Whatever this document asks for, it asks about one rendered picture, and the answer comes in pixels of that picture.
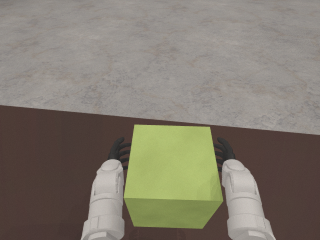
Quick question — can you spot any left robot forearm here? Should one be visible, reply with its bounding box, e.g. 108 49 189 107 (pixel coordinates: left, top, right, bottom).
81 159 125 240

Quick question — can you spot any robot left hand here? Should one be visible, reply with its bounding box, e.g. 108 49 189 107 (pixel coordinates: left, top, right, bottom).
107 137 132 171

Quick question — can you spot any robot right hand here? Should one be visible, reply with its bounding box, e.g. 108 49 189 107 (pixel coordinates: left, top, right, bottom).
213 137 236 173

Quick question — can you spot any right robot forearm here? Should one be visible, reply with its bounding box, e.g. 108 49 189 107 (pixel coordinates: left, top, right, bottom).
221 159 276 240

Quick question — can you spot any carton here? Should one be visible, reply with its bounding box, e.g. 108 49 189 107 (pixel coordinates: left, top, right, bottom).
123 124 223 229

